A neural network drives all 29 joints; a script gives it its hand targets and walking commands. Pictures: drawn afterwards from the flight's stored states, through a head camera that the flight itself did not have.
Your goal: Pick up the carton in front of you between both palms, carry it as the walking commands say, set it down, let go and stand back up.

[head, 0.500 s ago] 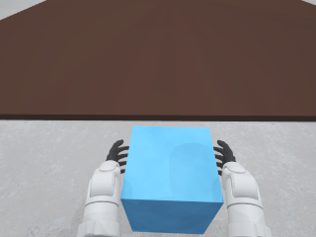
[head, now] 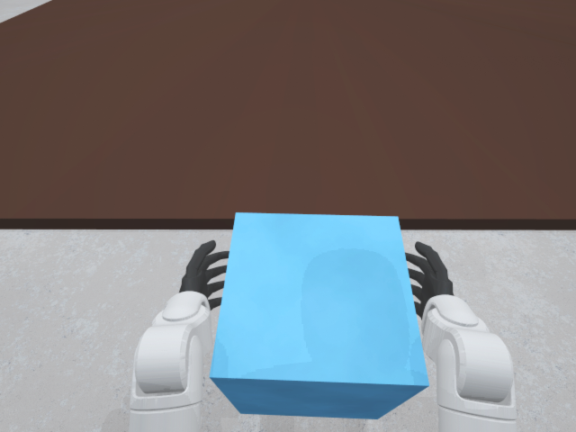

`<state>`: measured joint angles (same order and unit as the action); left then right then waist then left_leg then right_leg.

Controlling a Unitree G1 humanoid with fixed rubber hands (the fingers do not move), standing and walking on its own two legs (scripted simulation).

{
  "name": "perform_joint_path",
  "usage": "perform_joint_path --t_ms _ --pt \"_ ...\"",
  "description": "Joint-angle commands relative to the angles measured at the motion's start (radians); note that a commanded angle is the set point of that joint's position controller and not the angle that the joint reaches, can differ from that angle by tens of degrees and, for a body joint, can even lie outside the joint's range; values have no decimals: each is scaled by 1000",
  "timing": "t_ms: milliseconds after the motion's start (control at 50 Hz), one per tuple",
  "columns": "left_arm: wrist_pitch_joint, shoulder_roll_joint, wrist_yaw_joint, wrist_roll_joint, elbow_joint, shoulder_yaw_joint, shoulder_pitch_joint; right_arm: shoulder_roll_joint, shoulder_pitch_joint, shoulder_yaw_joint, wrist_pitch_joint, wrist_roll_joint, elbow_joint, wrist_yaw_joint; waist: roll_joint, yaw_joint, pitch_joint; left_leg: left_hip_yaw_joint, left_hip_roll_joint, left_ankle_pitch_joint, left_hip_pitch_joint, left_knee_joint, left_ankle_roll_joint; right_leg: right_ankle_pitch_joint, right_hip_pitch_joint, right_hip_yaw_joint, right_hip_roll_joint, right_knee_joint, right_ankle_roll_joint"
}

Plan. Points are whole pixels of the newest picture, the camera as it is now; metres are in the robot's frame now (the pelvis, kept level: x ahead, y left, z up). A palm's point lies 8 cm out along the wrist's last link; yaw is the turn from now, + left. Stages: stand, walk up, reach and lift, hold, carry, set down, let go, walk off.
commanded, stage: carry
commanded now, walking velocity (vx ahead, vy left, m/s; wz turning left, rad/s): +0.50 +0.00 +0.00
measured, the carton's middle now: (312, 324) +0.28 +0.00 +0.03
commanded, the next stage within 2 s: none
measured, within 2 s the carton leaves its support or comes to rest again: neither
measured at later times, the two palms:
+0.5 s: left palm (257, 194) +0.53 +0.10 +0.06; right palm (417, 202) +0.52 -0.20 +0.05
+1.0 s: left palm (265, 105) +0.87 +0.11 +0.08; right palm (384, 105) +0.86 -0.19 +0.09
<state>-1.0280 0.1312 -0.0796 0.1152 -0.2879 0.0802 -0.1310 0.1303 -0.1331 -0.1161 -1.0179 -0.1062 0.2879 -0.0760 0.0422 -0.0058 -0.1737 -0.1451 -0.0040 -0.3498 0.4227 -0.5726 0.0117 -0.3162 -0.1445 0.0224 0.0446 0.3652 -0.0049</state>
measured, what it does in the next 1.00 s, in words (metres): walks ahead: left foot, then right foot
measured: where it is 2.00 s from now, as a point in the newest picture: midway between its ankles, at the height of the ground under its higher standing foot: (310, 284)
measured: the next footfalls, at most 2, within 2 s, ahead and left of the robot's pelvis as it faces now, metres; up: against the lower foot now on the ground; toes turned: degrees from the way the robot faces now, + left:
left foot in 0.04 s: +0.11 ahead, +0.10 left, +0.00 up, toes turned +9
right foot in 0.46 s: +0.46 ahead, -0.14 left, +0.00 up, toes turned -14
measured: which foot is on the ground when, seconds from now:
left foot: up 0.00-0.02, down 0.04-0.46, up 0.48-0.96, down 0.98-1.00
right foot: down 0.00-0.06, up 0.08-0.44, down 0.46-1.00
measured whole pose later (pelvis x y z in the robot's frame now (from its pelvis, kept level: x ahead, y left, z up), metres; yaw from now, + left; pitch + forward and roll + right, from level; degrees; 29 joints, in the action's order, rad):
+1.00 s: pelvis +0.64 -0.03 -0.03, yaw -3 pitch +3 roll +1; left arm -1.16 0.13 -0.17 -0.02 -0.62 0.04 0.06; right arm 0.13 0.06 -0.04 -1.14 0.02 0.60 -0.17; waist 0.05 0.00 -0.12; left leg -0.25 -0.06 -0.11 0.50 -0.56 -0.07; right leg -0.51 0.04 0.19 0.11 0.53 0.03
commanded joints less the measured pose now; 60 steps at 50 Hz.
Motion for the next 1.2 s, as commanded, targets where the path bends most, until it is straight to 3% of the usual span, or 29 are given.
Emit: perform_joint_path --t_ms 0,20,40,60,80,120,140,180,240,360,420,440,460,480,500,520,540,560,640,720,880,940,960,980,1000,1020,1060,1100,1180 --pt "-51 793 73 -272 -171 -619 -320 822 -318 660 -64 265 129 70 85 -7 -156 -87 34 154 -191 205 0 211 22 -56 146 30 -100" --pt "-70 771 55 -276 -196 -614 -303 805 -270 635 -81 254 143 49 35 4 -191 -42 -10 165 -424 219 -14 209 -140 -10 124 133 -69" --pt "-89 747 38 -282 -220 -604 -288 773 -211 606 -98 239 158 25 -114 17 -224 192 -192 -25 -607 281 -52 52 -329 60 83 350 -24" --pt "-108 729 21 -296 -269 -605 -302 754 -184 580 -106 223 160 1 -342 30 -202 596 -427 -115 -725 363 -175 -135 -626 120 -24 571 12" --pt "-121 721 10 -315 -294 -612 -322 753 -174 564 -113 220 188 -19 -272 33 -147 675 -479 -54 -678 361 -252 -197 -711 28 23 700 -11" --pt "-124 738 -11 -325 -306 -594 -309 762 -219 557 -121 231 264 -47 -105 27 -114 535 -431 61 -568 366 -235 -122 -729 -3 93 785 -22" --pt "-120 747 -22 -323 -300 -577 -300 761 -252 559 -120 239 284 -57 -66 25 -104 450 -398 27 -509 397 -203 -66 -696 0 112 736 -15" --pt "-106 739 -53 -299 -288 -544 -252 736 -260 568 -112 261 310 -72 -93 25 -75 300 -335 57 -455 439 -161 40 -640 44 96 620 5" --pt "-85 690 -102 -244 -267 -494 -161 677 -209 571 -97 278 312 -92 -120 20 -36 166 -280 185 -425 445 -145 146 -583 93 70 435 23" --pt "-66 642 -121 -246 -316 -522 -122 624 -130 582 -79 290 315 -95 -211 21 46 22 -244 406 -407 410 -105 283 -396 191 25 179 -17" --pt "-69 631 -97 -265 -338 -549 -80 613 -107 602 -86 288 349 -81 -198 -6 -40 -87 -204 678 -403 136 -57 218 -111 278 -58 122 -32" --pt "-71 624 -90 -267 -345 -552 -68 600 -86 606 -90 285 357 -77 -147 -17 -106 -110 -164 621 -301 -59 -30 148 93 262 -54 121 -29" --pt "-76 606 -84 -263 -349 -552 -65 584 -84 614 -94 285 371 -74 4 -31 -175 -80 -115 380 -87 -313 7 -108 276 -87 167 29 -90" --pt "-77 600 -77 -272 -335 -556 -75 576 -88 620 -100 278 391 -70 265 -24 -231 -21 6 -69 180 -609 38 -179 432 -518 395 -120 -218" --pt "-79 622 -69 -281 -334 -564 -59 584 -97 633 -104 283 382 -64 225 -21 -206 114 -27 -112 254 -737 6 -13 376 -553 400 -170 -229" --pt "-76 650 -58 -285 -341 -581 -77 618 -104 643 -101 279 370 -54 161 -19 -193 140 -76 -79 274 -776 -23 114 315 -436 371 -139 -215" --pt "-69 687 -45 -290 -342 -597 -107 658 -118 646 -96 275 351 -42 46 -16 -193 149 -115 -28 263 -740 -38 155 252 -345 349 -125 -189" --pt "-62 713 -32 -293 -345 -612 -138 691 -120 647 -88 268 330 -31 -10 -12 -167 159 -146 28 233 -667 -43 162 166 -267 325 -144 -162" --pt "-46 741 10 -303 -315 -648 -155 742 -89 640 -59 220 279 -14 46 -7 -124 88 -136 100 170 -417 -27 29 54 -81 278 -231 -127" --pt "-48 700 17 -300 -302 -639 -136 727 -76 639 -56 207 270 -22 65 -8 -37 20 -121 235 209 -161 -1 77 75 21 239 -266 -123" --pt "-88 588 -60 -282 -386 -573 -115 594 -125 629 -102 276 397 -64 98 -18 85 -62 -82 303 176 45 -26 366 194 121 211 -190 -103" --pt "-110 536 -86 -300 -452 -572 -139 536 -123 604 -122 297 424 -81 66 5 -18 -167 14 208 -142 99 -51 656 152 227 160 119 -62" --pt "-119 508 -94 -305 -470 -569 -153 518 -116 588 -128 298 419 -88 13 26 -106 -101 -27 173 -392 88 -60 575 8 233 122 320 -36" --pt "-131 491 -100 -320 -508 -579 -171 487 -136 577 -130 297 429 -97 -223 40 -229 359 -308 -43 -667 180 -189 358 -307 207 37 663 22" --pt "-138 470 -101 -334 -525 -582 -202 494 -136 577 -133 316 425 -102 -406 32 -241 686 -427 43 -732 349 -254 -134 -518 127 -77 877 25" --pt "-138 500 -102 -349 -513 -595 -234 505 -171 572 -138 323 445 -100 -293 26 -216 589 -432 186 -691 329 -256 -150 -568 17 -13 1006 -8" --pt "-131 542 -98 -347 -487 -579 -292 543 -248 579 -131 329 452 -92 -89 25 -184 397 -384 327 -539 286 -206 -57 -556 -27 74 961 -45" --pt "-124 556 -104 -335 -434 -557 -344 540 -328 574 -128 329 433 -92 -101 14 -163 247 -333 288 -420 327 -146 31 -485 -9 88 816 -45" --pt "-118 483 -142 -273 -300 -482 -424 441 -419 522 -125 308 317 -105 -171 10 -117 54 -266 542 -370 302 -145 81 -452 83 39 565 -25"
